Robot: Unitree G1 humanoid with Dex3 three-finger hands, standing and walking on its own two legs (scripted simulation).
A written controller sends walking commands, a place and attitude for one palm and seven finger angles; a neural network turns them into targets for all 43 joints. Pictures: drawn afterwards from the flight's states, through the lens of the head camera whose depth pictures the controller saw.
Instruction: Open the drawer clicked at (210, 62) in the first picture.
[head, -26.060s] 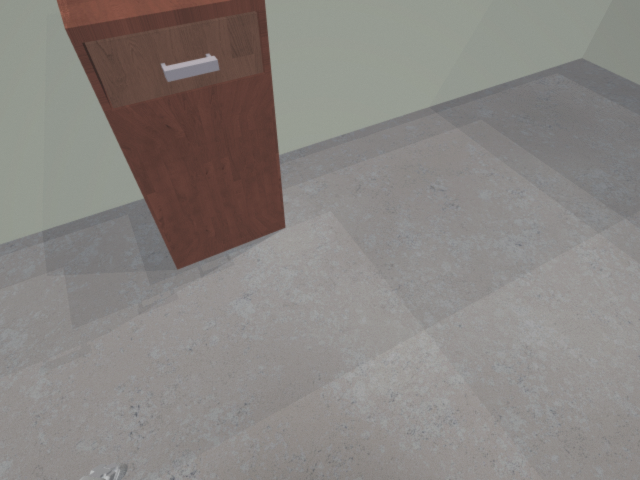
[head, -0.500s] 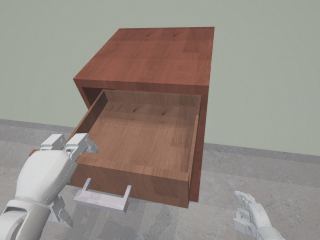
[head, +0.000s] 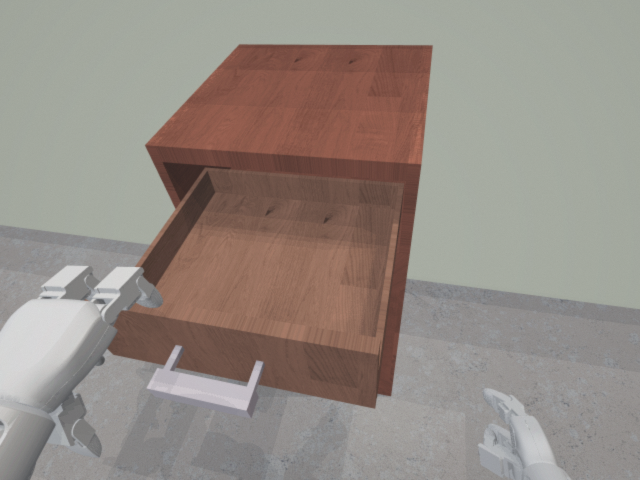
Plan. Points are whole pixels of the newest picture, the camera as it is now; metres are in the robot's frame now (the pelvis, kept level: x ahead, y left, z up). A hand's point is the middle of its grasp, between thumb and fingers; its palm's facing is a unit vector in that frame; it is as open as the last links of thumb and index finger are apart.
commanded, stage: draw the hand back to the body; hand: left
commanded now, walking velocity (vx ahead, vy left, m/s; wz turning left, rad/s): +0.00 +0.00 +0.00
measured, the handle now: (210, 376) +0.23 +0.19 +0.01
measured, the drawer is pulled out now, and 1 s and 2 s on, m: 0.29 0.29 0.29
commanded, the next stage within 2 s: step back with the hand held close in 1.00 s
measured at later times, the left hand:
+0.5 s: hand (105, 322) +0.20 +0.23 +0.18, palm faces +0.36 -0.84 -0.40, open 11.3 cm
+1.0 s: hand (105, 330) +0.20 +0.22 +0.18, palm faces +0.42 -0.81 -0.42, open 7.6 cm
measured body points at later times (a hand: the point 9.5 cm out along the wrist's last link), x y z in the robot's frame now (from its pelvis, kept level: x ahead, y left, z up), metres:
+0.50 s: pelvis +0.02 +0.00 +0.00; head +0.02 -0.01 +0.45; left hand +0.18 +0.27 +0.20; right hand +0.21 -0.21 -0.08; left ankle -0.02 +0.10 -0.74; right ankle +0.01 -0.10 -0.74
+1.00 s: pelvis +0.02 -0.01 +0.00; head +0.01 -0.04 +0.45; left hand +0.17 +0.26 +0.20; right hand +0.22 -0.22 -0.08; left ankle -0.02 +0.10 -0.74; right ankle +0.01 -0.10 -0.74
